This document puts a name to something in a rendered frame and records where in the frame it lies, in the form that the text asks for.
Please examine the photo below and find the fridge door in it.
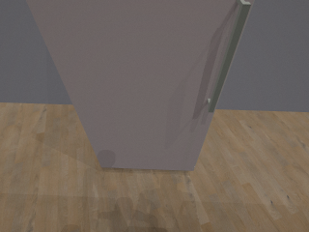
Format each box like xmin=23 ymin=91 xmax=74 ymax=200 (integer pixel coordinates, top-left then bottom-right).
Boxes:
xmin=26 ymin=0 xmax=254 ymax=171

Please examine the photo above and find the handle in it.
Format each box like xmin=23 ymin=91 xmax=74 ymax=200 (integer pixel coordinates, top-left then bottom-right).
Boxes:
xmin=207 ymin=0 xmax=251 ymax=113

